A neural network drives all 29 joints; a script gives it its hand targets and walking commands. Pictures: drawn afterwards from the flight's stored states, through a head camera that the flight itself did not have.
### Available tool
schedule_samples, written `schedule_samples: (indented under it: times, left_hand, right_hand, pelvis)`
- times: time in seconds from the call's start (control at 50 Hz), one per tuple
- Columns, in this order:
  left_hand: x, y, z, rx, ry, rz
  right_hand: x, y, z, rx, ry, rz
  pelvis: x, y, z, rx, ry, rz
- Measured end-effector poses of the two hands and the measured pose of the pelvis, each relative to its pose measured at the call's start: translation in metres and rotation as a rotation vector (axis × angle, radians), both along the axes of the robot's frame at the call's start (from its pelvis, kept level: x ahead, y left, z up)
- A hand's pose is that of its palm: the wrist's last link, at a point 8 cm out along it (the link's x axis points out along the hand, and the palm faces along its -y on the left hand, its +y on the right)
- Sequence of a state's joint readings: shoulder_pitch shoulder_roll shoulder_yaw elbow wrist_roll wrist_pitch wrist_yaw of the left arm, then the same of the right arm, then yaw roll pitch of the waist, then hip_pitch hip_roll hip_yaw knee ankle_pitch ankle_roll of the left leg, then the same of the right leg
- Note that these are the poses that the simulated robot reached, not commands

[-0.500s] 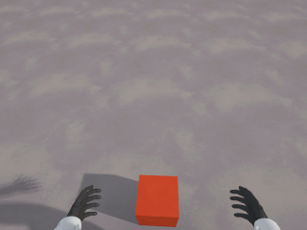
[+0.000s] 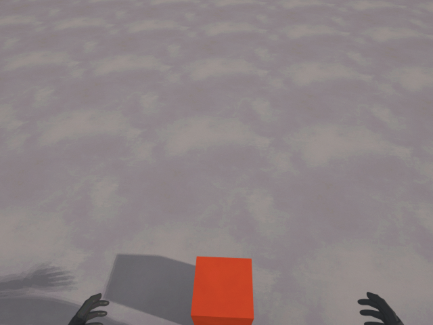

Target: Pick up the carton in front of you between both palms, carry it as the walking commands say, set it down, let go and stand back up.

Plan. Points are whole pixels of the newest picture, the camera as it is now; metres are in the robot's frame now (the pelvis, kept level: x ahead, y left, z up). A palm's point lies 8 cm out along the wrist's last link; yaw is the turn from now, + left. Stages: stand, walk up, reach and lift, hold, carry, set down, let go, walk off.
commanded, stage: stand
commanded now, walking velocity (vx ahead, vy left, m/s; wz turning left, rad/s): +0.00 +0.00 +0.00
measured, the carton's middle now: (223, 295) +0.34 +0.02 -0.65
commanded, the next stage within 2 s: none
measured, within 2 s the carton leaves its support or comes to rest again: neither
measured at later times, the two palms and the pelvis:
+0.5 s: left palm out of the picture +0.10 +0.30 -0.09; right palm out of the picture +0.10 -0.30 -0.09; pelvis -0.01 +0.00 +0.01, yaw +0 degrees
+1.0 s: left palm out of the picture +0.07 +0.30 -0.10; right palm out of the picture +0.08 -0.31 -0.09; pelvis -0.02 +0.00 +0.01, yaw +0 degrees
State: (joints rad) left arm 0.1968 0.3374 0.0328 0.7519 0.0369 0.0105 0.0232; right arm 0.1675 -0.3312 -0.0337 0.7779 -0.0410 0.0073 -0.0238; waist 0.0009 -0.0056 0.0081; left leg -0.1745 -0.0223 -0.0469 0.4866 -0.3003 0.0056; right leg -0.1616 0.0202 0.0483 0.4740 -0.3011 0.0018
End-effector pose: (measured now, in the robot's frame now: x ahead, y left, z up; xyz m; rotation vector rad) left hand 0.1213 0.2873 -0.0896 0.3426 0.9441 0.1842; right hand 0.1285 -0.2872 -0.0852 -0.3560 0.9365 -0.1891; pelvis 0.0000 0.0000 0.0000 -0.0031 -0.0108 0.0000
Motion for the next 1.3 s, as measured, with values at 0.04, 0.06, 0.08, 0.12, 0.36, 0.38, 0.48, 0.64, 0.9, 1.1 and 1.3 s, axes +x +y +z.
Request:
schedule_samples:
  times: [0.04, 0.06, 0.08, 0.12, 0.36, 0.38, 0.48, 0.64, 0.9, 1.1, 1.3]
  left_hand:
    - [0.000, 0.000, -0.001, -0.001, 0.006, 0.000]
    - [0.000, 0.000, -0.001, -0.001, 0.008, 0.000]
    - [-0.001, 0.000, -0.001, -0.001, 0.011, 0.000]
    - [-0.002, 0.001, -0.002, 0.000, 0.017, 0.000]
    - [-0.013, 0.006, -0.003, 0.010, 0.055, 0.011]
    - [-0.015, 0.006, -0.003, 0.011, 0.059, 0.012]
    - [-0.023, 0.009, -0.004, 0.014, 0.078, 0.019]
    - [-0.037, 0.012, -0.005, 0.017, 0.110, 0.031]
    - [-0.051, 0.016, -0.007, 0.021, 0.145, 0.044]
    - [-0.056, 0.018, -0.006, 0.023, 0.158, 0.052]
    - [-0.057, 0.021, -0.006, 0.026, 0.165, 0.057]
  right_hand:
    - [-0.001, 0.000, -0.001, 0.001, 0.008, -0.002]
    - [-0.002, 0.000, -0.002, 0.001, 0.012, -0.003]
    - [-0.003, 0.000, -0.002, 0.001, 0.016, -0.004]
    - [-0.005, -0.001, -0.003, 0.001, 0.024, -0.007]
    - [-0.022, -0.007, -0.006, -0.008, 0.073, -0.019]
    - [-0.023, -0.008, -0.006, -0.008, 0.077, -0.020]
    - [-0.030, -0.011, -0.007, -0.011, 0.094, -0.022]
    - [-0.040, -0.014, -0.008, -0.014, 0.120, -0.027]
    - [-0.051, -0.019, -0.009, -0.018, 0.149, -0.031]
    - [-0.054, -0.022, -0.009, -0.021, 0.162, -0.033]
    - [-0.055, -0.023, -0.009, -0.024, 0.171, -0.035]
  pelvis:
    - [0.000, 0.000, 0.000, 0.000, -0.002, 0.000]
    - [0.001, 0.000, 0.001, 0.001, -0.003, 0.000]
    - [0.001, 0.001, 0.001, 0.001, -0.004, 0.001]
    - [0.001, 0.001, 0.001, 0.001, -0.006, 0.001]
    - [-0.004, 0.000, 0.004, 0.002, -0.018, 0.002]
    - [-0.004, 0.000, 0.004, 0.002, -0.019, 0.002]
    - [-0.007, -0.001, 0.005, 0.002, -0.024, 0.002]
    - [-0.012, -0.001, 0.007, 0.002, -0.029, 0.003]
    - [-0.019, -0.002, 0.008, 0.002, -0.034, 0.007]
    - [-0.021, -0.002, 0.009, 0.002, -0.035, 0.010]
    - [-0.022, -0.002, 0.009, 0.002, -0.034, 0.012]
